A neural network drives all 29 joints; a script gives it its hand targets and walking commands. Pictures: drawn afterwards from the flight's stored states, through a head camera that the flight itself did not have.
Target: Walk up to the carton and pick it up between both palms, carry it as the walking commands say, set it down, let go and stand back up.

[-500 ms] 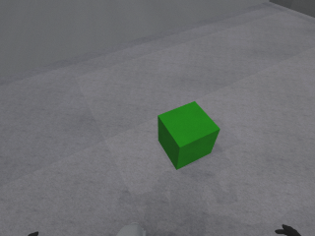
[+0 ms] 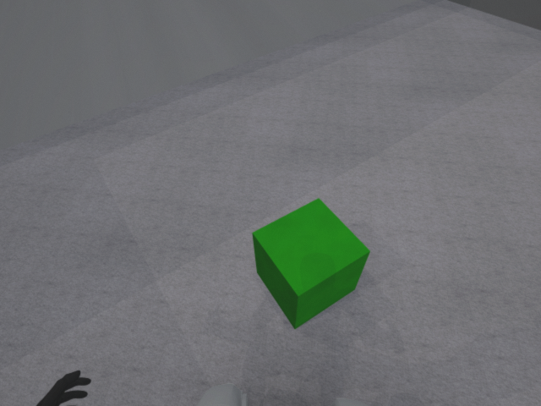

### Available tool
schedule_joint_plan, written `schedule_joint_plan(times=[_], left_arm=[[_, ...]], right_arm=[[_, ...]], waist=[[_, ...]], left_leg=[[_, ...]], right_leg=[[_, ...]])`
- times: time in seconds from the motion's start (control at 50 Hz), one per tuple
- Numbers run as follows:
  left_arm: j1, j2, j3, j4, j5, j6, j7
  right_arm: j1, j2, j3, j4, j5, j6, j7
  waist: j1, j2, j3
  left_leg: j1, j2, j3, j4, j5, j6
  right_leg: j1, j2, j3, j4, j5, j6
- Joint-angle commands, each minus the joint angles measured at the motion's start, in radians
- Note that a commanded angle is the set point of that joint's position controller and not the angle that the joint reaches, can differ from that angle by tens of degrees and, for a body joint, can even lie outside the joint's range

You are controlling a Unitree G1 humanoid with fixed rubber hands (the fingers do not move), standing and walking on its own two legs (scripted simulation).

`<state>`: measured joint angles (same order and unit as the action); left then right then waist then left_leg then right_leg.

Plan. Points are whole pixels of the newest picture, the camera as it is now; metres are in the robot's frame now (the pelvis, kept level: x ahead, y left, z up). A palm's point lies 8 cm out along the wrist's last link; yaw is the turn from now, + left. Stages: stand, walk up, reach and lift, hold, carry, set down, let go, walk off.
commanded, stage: walk up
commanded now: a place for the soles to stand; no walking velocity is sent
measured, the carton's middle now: (306, 263) +0.67 -0.10 -0.60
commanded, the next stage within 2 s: none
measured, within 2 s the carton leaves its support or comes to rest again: neither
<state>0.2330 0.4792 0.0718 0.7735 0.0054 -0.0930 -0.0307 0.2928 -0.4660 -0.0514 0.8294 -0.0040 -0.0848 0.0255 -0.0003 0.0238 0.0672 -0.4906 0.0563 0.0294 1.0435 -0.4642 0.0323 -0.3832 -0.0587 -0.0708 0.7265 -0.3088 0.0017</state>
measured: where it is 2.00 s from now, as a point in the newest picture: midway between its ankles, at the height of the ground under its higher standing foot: outside the picture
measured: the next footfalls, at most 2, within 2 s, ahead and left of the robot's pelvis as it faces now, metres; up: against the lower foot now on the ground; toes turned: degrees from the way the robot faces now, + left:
left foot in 0.10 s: +0.17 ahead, +0.14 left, +0.00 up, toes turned +4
right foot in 0.32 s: +0.20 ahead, -0.11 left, +0.00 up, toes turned -4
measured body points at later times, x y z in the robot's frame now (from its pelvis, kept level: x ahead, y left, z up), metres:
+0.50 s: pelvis +0.12 +0.01 -0.01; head +0.14 +0.01 +0.44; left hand +0.26 +0.34 -0.10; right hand +0.20 -0.32 -0.11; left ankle +0.13 +0.14 -0.71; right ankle +0.16 -0.11 -0.71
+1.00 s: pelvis +0.14 +0.01 +0.02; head +0.15 +0.01 +0.47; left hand +0.25 +0.33 -0.09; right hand +0.28 -0.31 -0.09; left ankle +0.13 +0.14 -0.71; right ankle +0.16 -0.11 -0.71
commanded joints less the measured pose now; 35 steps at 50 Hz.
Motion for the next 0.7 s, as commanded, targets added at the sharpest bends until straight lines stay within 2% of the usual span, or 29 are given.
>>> schedule_joint_plan(times=[0.0, 0.02, 0.04, 0.06, 0.08, 0.1, 0.12, 0.14, 0.16, 0.18, 0.22, 0.24, 0.26, 0.28, 0.3, 0.32, 0.34, 0.36, 0.38, 0.4, 0.42, 0.44, 0.46, 0.48, 0.5, 0.52, 0.56, 0.64, 0.68], left_arm=[[-0.013, 0.270, 0.061, -0.065, 0.001, 0.006, -0.007], [-0.057, 0.266, 0.057, -0.080, 0.008, 0.014, -0.014], [-0.093, 0.210, 0.044, -0.092, 0.018, 0.023, -0.014], [-0.096, 0.147, 0.030, -0.102, 0.019, 0.030, -0.011], [-0.086, 0.088, 0.014, -0.126, 0.008, 0.035, -0.004], [-0.076, 0.132, 0.016, -0.123, 0.006, 0.046, 0.004], [-0.058, 0.217, 0.032, -0.093, 0.004, 0.046, 0.012], [-0.038, 0.220, 0.035, -0.072, 0.002, 0.035, 0.014], [-0.007, 0.205, 0.041, -0.050, 0.003, 0.029, 0.016], [0.030, 0.198, 0.043, -0.033, 0.008, 0.027, 0.012], [0.073, 0.181, 0.040, 0.002, 0.005, 0.025, 0.009], [0.089, 0.162, 0.041, 0.016, 0.008, 0.029, 0.012], [0.101, 0.147, 0.042, 0.029, 0.008, 0.028, 0.017], [0.095, 0.161, 0.048, 0.029, 0.017, 0.028, 0.022], [0.064, 0.217, 0.055, 0.017, 0.029, 0.024, 0.028], [0.005, 0.268, 0.056, -0.005, 0.018, 0.019, 0.033], [-0.037, 0.280, 0.055, 0.003, 0.019, 0.028, 0.029], [-0.088, 0.247, 0.039, 0.000, 0.013, 0.036, 0.030], [-0.121, 0.208, 0.022, -0.002, 0.010, 0.043, 0.026], [-0.139, 0.174, 0.008, 0.002, 0.002, 0.050, 0.024], [-0.139, 0.145, 0.005, 0.014, -0.008, 0.057, 0.021], [-0.125, 0.153, 0.008, 0.033, -0.013, 0.058, 0.022], [-0.115, 0.163, 0.006, 0.047, -0.011, 0.056, 0.024], [-0.125, 0.168, 0.006, 0.058, -0.011, 0.052, 0.024], [-0.144, 0.168, 0.007, 0.064, -0.012, 0.051, 0.023], [-0.161, 0.170, 0.006, 0.072, -0.014, 0.052, 0.024], [-0.178, 0.160, -0.002, 0.084, -0.015, 0.054, 0.026], [-0.211, 0.142, -0.010, 0.120, -0.012, 0.061, 0.026], [-0.231, 0.139, -0.010, 0.135, -0.010, 0.066, 0.024]], right_arm=[[0.094, -0.191, -0.050, -0.022, 0.004, -0.015, 0.015], [0.154, -0.193, -0.063, 0.002, 0.004, -0.013, 0.014], [0.222, -0.208, -0.080, 0.035, -0.003, -0.013, 0.005], [0.260, -0.242, -0.096, 0.041, -0.014, -0.015, -0.010], [0.261, -0.326, -0.114, 0.022, -0.034, -0.020, -0.026], [0.158, -0.365, -0.116, -0.029, -0.030, -0.023, -0.037], [0.073, -0.357, -0.110, -0.049, -0.009, -0.021, -0.043], [0.050, -0.338, -0.107, -0.054, -0.012, -0.020, -0.044], [0.023, -0.329, -0.100, -0.052, -0.022, -0.016, -0.040], [0.003, -0.318, -0.098, -0.055, -0.027, -0.011, -0.036], [-0.026, -0.295, -0.082, -0.059, -0.016, -0.008, -0.034], [-0.063, -0.267, -0.068, -0.060, -0.011, -0.005, -0.035], [-0.097, -0.217, -0.049, -0.058, -0.010, -0.002, -0.034], [-0.086, -0.179, -0.034, -0.048, -0.008, 0.003, -0.034], [-0.075, -0.139, -0.018, -0.058, 0.000, 0.006, -0.034], [-0.047, -0.102, -0.003, -0.057, 0.010, 0.016, -0.038], [-0.056, -0.168, -0.026, -0.034, 0.011, 0.023, -0.046], [-0.042, -0.176, -0.020, -0.015, 0.008, 0.016, -0.046], [-0.034, -0.179, -0.020, 0.004, 0.001, 0.007, -0.048], [-0.023, -0.203, -0.024, 0.023, 0.000, -0.002, -0.052], [-0.049, -0.241, -0.027, 0.027, -0.009, -0.009, -0.055], [-0.089, -0.257, -0.021, 0.029, -0.006, -0.009, -0.052], [-0.111, -0.241, -0.012, 0.034, -0.003, -0.009, -0.051], [-0.114, -0.220, -0.005, 0.047, 0.002, -0.009, -0.053], [-0.119, -0.200, 0.000, 0.053, 0.007, -0.007, -0.055], [-0.127, -0.188, 0.001, 0.059, 0.009, -0.006, -0.057], [-0.137, -0.177, 0.004, 0.082, 0.012, -0.002, -0.058], [-0.169, -0.171, 0.005, 0.110, 0.004, 0.005, -0.056], [-0.200, -0.168, 0.008, 0.120, 0.005, 0.007, -0.056]], waist=[[-0.009, -0.238, -0.053], [-0.056, -0.214, -0.080], [-0.104, -0.136, -0.085], [-0.141, 0.020, -0.076], [-0.147, 0.245, -0.075], [-0.095, 0.161, -0.012], [-0.059, 0.019, 0.044], [-0.046, 0.035, 0.010], [-0.034, 0.096, -0.003], [-0.025, 0.116, -0.024], [-0.009, 0.145, -0.061], [0.020, 0.123, -0.071], [0.048, 0.114, -0.082], [0.053, 0.032, -0.100], [0.044, -0.144, -0.088], [0.003, -0.216, -0.090], [0.012, -0.166, -0.095], [-0.009, -0.144, -0.089], [-0.024, -0.117, -0.091], [-0.031, -0.077, -0.096], [-0.011, 0.010, -0.090], [0.016, 0.024, -0.097], [0.026, -0.002, -0.122], [0.024, -0.034, -0.141], [0.015, -0.050, -0.164], [0.005, -0.035, -0.160], [0.000, -0.040, -0.185], [0.001, -0.036, -0.172], [0.005, -0.047, -0.154]], left_leg=[[0.120, -0.004, 0.062, -0.267, 0.098, -0.014], [0.268, -0.035, 0.097, -0.351, 0.182, -0.017], [0.407, -0.053, 0.092, -0.376, 0.209, -0.007], [0.471, 0.015, -0.035, -0.467, 0.062, 0.036], [0.467, 0.232, -0.427, -0.655, -0.234, 0.134], [0.342, 0.398, -0.736, -0.832, -0.363, 0.238], [0.263, 0.389, -0.654, -0.809, -0.275, 0.253], [0.255, 0.351, -0.578, -0.744, -0.093, 0.250], [0.202, 0.324, -0.496, -0.689, 0.008, 0.247], [0.177, 0.302, -0.410, -0.646, 0.080, 0.236], [0.144, 0.257, -0.279, -0.558, 0.307, 0.212], [0.058, 0.220, -0.209, -0.506, 0.339, 0.181], [-0.021, 0.174, -0.132, -0.443, 0.333, 0.128], [-0.050, 0.121, -0.076, -0.343, 0.276, 0.081], [-0.122, 0.036, -0.007, -0.178, 0.197, 0.027], [-0.102, -0.014, 0.032, -0.152, 0.028, -0.011], [-0.014, 0.011, -0.026, -0.151, -0.066, -0.005], [0.060, -0.001, -0.004, -0.223, -0.032, 0.005], [0.125, -0.006, -0.007, -0.322, 0.071, 0.017], [0.167, 0.036, -0.072, -0.399, 0.175, 0.022], [0.121, 0.108, -0.217, -0.477, 0.216, 0.050], [0.090, 0.151, -0.273, -0.496, 0.254, 0.078], [0.098, 0.147, -0.237, -0.456, 0.382, 0.075], [0.100, 0.112, -0.176, -0.419, 0.471, 0.053], [0.129, 0.077, -0.119, -0.401, 0.484, 0.030], [0.140, 0.058, -0.098, -0.391, 0.465, 0.019], [0.186, 0.047, -0.085, -0.408, 0.445, 0.012], [0.201, 0.066, -0.104, -0.459, 0.465, 0.020], [0.193, 0.070, -0.114, -0.493, 0.428, 0.024]], right_leg=[[-0.051, -0.206, 0.192, -0.312, -0.056, -0.233], [-0.141, -0.152, 0.141, -0.252, -0.207, -0.204], [-0.272, -0.096, 0.084, -0.121, -0.321, -0.166], [-0.391, -0.047, 0.012, 0.067, -0.388, -0.125], [-0.496, 0.023, -0.031, 0.325, -0.323, -0.080], [-0.497, 0.003, 0.079, 0.447, -0.273, -0.033], [-0.422, -0.058, 0.129, 0.430, -0.216, -0.031], [-0.379, -0.054, 0.117, 0.393, -0.233, -0.034], [-0.309, -0.056, 0.112, 0.347, -0.271, -0.029], [-0.241, -0.044, 0.088, 0.297, -0.307, -0.038], [-0.125, -0.024, 0.053, 0.188, -0.170, -0.048], [0.001, -0.012, 0.036, 0.095, -0.067, -0.058], [0.107, 0.002, 0.042, -0.001, 0.010, -0.077], [0.161, -0.008, 0.102, -0.108, 0.000, -0.086], [0.158, -0.135, 0.314, -0.228, -0.039, -0.125], [0.104, -0.277, 0.525, -0.337, -0.066, -0.197], [0.044, -0.293, 0.505, -0.305, -0.038, -0.254], [0.000, -0.244, 0.400, -0.247, -0.004, -0.233], [-0.031, -0.182, 0.299, -0.184, 0.026, -0.179], [-0.048, -0.122, 0.199, -0.105, 0.098, -0.117], [-0.024, -0.052, 0.126, -0.028, 0.121, -0.071], [0.021, -0.028, 0.103, -0.001, 0.099, -0.052], [0.073, -0.039, 0.118, -0.022, 0.118, -0.056], [0.131, -0.056, 0.129, -0.051, 0.193, -0.067], [0.151, -0.077, 0.141, -0.078, 0.261, -0.088], [0.147, -0.097, 0.151, -0.096, 0.302, -0.098], [0.154, -0.110, 0.151, -0.118, 0.337, -0.107], [0.179, -0.094, 0.112, -0.146, 0.296, -0.081], [0.189, -0.092, 0.103, -0.179, 0.244, -0.068]])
